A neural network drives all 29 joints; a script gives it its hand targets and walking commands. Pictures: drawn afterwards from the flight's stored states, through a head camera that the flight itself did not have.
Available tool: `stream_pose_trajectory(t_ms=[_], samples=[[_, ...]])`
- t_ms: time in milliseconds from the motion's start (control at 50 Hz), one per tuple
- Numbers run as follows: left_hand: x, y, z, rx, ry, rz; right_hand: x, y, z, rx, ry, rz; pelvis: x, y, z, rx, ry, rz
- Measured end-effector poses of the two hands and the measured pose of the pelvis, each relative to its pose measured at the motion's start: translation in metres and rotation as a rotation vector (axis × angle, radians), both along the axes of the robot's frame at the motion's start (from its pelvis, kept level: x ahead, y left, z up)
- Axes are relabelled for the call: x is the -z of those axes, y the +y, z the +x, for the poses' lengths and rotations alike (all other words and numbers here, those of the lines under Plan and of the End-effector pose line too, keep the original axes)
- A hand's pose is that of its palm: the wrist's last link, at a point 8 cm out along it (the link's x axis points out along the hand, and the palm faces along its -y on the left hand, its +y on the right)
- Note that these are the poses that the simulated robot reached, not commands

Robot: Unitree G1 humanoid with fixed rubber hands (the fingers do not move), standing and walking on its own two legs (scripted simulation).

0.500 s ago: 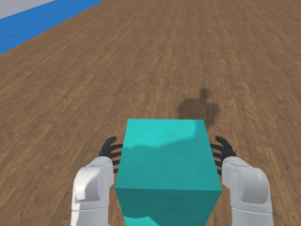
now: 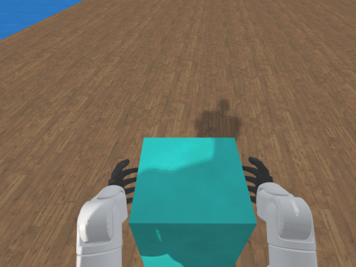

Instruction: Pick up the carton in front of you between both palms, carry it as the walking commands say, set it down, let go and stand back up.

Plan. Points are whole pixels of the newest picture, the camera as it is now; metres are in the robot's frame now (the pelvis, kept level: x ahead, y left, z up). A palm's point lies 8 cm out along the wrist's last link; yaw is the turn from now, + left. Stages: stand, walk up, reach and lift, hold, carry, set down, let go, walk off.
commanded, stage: carry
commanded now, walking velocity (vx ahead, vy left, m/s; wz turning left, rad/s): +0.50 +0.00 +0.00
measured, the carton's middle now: (188, 204) +0.28 +0.00 +0.01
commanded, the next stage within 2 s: none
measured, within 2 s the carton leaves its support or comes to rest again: neither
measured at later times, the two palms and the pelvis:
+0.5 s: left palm (150, 102) +0.59 +0.12 +0.09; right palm (243, 102) +0.60 -0.18 +0.08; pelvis +0.33 -0.04 +0.00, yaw +3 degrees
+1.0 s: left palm (150, 71) +0.80 +0.14 +0.09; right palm (227, 69) +0.80 -0.16 +0.09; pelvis +0.53 -0.02 +0.01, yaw +0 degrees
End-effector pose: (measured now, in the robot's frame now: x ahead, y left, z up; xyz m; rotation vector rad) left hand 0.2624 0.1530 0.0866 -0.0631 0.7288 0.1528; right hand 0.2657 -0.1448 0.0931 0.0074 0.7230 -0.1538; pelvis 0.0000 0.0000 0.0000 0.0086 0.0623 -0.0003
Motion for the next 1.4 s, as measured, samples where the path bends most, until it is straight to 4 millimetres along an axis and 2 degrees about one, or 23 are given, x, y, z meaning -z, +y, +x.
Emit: stream_pose_trajectory(t_ms=[80,200,340,420,480,560,660,760,860,980,1120,1240,1400], samples=[[0.007,0.001,0.042,0.027,0.076,-0.006,0.006,0.001,0.034,0.031,0.077,-0.004,-0.015,0.008,0.041,0.011,0.01,-0.021],[-0.005,-0.001,0.113,0.041,0.042,0.001,-0.007,-0.001,0.102,0.038,0.043,-0.004,-0.026,0.008,0.11,0.002,0.02,-0.033],[-0.021,-0.012,0.21,0.002,-0.055,0.014,-0.019,-0.012,0.21,0.004,-0.054,0.014,-0.016,-0.01,0.213,-0.006,0.009,-0.018],[-0.014,-0.027,0.275,-0.019,-0.081,0.036,-0.004,-0.027,0.281,-0.015,-0.081,0.039,0.006,-0.029,0.281,-0.031,-0.013,-0.014],[-0.005,-0.034,0.314,-0.031,-0.018,0.054,0.01,-0.034,0.324,-0.024,-0.016,0.06,0.003,-0.039,0.316,-0.048,-0.009,-0.019],[-0.002,-0.036,0.348,-0.057,0.063,0.056,0.015,-0.035,0.365,-0.043,0.064,0.068,-0.014,-0.046,0.353,-0.061,0.0,0.007],[-0.014,-0.034,0.396,-0.064,0.037,0.06,0.005,-0.033,0.414,-0.052,0.038,0.069,-0.024,-0.045,0.398,-0.05,0.005,0.019],[-0.026,-0.028,0.449,-0.036,-0.038,0.042,-0.013,-0.029,0.459,-0.024,-0.038,0.053,-0.02,-0.034,0.448,-0.039,-0.004,0.0],[-0.018,-0.017,0.498,-0.025,-0.058,-0.001,-0.017,-0.017,0.503,-0.014,-0.057,0.004,-0.009,-0.021,0.497,-0.024,-0.013,0.004],[-0.003,-0.014,0.53,-0.021,0.012,0.001,-0.004,-0.014,0.535,-0.009,0.013,0.002,-0.008,-0.017,0.529,-0.002,0.009,0.012],[-0.007,-0.021,0.551,0.006,-0.003,0.018,0.0,-0.022,0.547,0.02,-0.002,0.023,-0.008,-0.016,0.543,0.009,0.02,0.006],[-0.006,-0.031,0.554,0.028,-0.007,0.037,0.003,-0.032,0.544,0.032,-0.006,0.025,-0.008,-0.021,0.546,0.016,0.019,0.007],[0.012,-0.038,0.542,0.048,0.011,0.054,0.019,-0.038,0.531,0.023,0.013,0.004,-0.003,-0.026,0.54,0.024,0.0,0.013]])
